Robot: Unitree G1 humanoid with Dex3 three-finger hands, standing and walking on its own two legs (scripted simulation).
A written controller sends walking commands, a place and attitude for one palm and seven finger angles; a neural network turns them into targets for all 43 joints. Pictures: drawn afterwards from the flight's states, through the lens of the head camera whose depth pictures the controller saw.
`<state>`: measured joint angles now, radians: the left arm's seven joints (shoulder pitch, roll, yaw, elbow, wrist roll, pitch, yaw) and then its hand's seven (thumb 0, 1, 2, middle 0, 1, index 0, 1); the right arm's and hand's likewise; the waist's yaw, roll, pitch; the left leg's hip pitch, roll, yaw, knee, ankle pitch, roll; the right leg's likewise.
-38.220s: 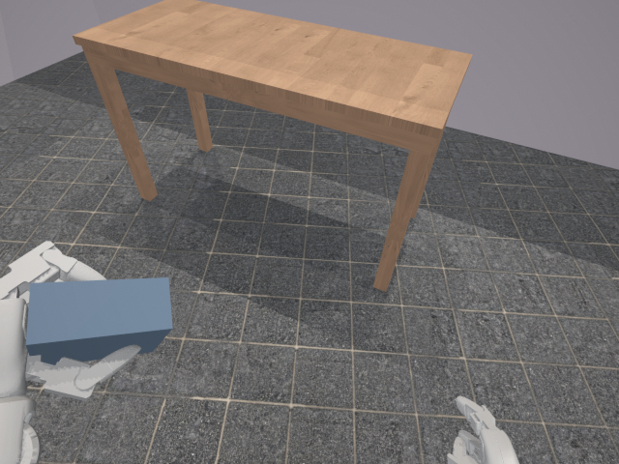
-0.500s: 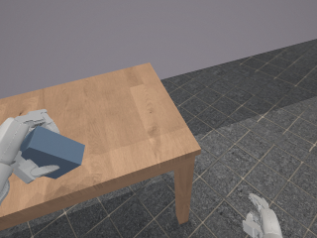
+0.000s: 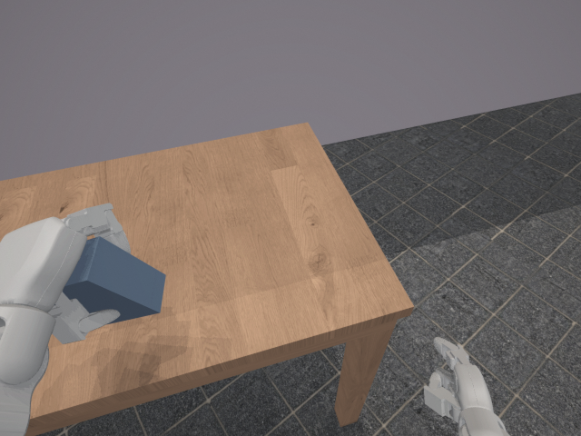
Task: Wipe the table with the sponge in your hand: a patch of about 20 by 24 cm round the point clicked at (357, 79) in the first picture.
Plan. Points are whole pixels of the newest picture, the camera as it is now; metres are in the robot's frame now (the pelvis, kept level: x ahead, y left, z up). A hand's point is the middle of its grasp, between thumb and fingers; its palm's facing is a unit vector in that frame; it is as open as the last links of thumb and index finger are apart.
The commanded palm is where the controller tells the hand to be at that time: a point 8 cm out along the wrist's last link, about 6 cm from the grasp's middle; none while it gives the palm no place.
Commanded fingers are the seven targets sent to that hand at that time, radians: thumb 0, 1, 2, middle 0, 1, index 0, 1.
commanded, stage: turn the palm down, sponge in hand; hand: left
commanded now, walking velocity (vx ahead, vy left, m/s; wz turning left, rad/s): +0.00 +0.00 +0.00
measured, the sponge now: (106, 291) +0.23 +0.26 +0.12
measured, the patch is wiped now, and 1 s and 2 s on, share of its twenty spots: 0.00 0.00 0.00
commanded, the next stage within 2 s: move the sponge above the wiping area in 0.98 s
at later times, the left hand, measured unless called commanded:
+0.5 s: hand (52, 247) +0.23 +0.29 +0.19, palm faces +0.23 -0.04 -0.97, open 9.5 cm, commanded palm +0.18 +0.27 +0.23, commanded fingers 0.00 0.10 1.30 -1.20 -1.60 -1.20 -1.60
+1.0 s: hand (89, 270) +0.22 +0.25 +0.18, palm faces +0.18 -0.08 -0.98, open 9.5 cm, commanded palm +0.17 +0.24 +0.23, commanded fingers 0.00 0.10 1.30 -1.20 -1.60 -1.20 -1.60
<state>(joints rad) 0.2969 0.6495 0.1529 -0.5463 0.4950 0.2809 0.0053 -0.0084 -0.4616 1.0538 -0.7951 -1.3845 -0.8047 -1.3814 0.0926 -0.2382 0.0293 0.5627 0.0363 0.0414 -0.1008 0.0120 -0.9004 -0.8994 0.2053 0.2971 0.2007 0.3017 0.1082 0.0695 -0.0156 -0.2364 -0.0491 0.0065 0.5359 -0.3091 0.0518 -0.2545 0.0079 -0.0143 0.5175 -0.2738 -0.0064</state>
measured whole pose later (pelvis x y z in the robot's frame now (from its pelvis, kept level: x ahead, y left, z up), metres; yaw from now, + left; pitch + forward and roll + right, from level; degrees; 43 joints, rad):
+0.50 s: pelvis -0.01 -0.01 +0.01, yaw +0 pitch -1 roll +0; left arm 0.09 0.67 0.07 -0.42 0.75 0.45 -0.05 -0.01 -0.46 1.05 -0.80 -1.39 -0.81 -1.38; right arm 0.00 -0.25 0.07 0.63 0.04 0.12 -0.05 0.01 -0.90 -0.90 0.21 0.30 0.20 0.30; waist 0.15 0.11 0.01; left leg -0.14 -0.05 0.00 0.39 -0.23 0.04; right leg -0.17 0.01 -0.01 0.40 -0.21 -0.02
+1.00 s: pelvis -0.02 -0.04 +0.01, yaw -1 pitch -3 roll +1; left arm 0.09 0.59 0.05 -0.33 0.77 0.52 -0.07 -0.01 -0.46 1.05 -0.79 -1.39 -0.80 -1.39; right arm -0.02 -0.29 0.05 0.63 0.07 0.08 -0.06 0.01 -0.90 -0.90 0.20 0.30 0.20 0.30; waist 0.12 0.14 0.00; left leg -0.14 -0.01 0.00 0.41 -0.22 0.00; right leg -0.18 0.05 -0.02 0.44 -0.21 -0.06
